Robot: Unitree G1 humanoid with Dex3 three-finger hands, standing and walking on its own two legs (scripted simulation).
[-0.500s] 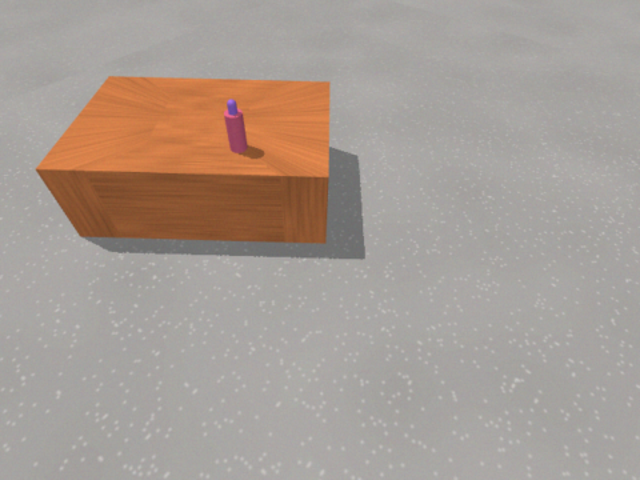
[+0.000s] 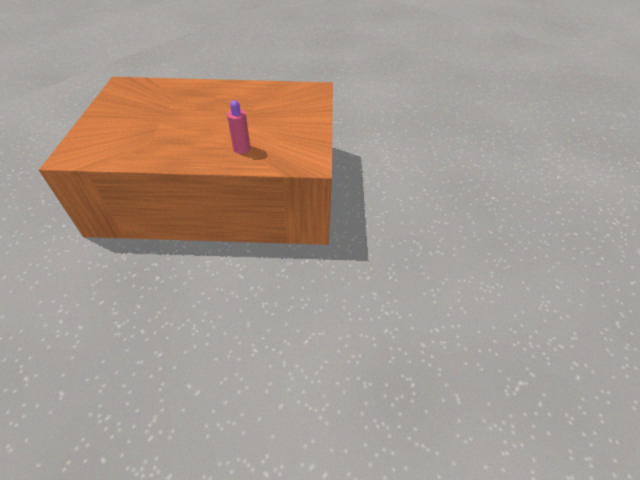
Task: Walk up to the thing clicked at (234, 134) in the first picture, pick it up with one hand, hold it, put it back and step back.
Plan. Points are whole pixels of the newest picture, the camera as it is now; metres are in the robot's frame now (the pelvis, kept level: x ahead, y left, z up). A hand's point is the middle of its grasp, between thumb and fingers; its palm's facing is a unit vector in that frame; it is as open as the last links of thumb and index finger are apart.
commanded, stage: stand
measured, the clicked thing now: (238, 126) +1.30 +0.31 -0.32
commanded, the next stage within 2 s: walk up in 0.62 s
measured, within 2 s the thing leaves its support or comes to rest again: neither
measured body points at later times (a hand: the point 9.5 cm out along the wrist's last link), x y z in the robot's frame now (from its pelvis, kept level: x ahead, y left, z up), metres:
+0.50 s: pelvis +0.01 +0.00 +0.00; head +0.02 +0.00 +0.45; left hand +0.08 +0.30 -0.13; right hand +0.08 -0.30 -0.13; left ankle +0.00 +0.13 -0.75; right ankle -0.01 -0.12 -0.75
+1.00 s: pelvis +0.07 +0.10 -0.04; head +0.09 +0.11 +0.41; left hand +0.06 +0.46 -0.15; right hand +0.19 -0.24 -0.13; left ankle +0.12 +0.24 -0.75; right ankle -0.01 -0.10 -0.72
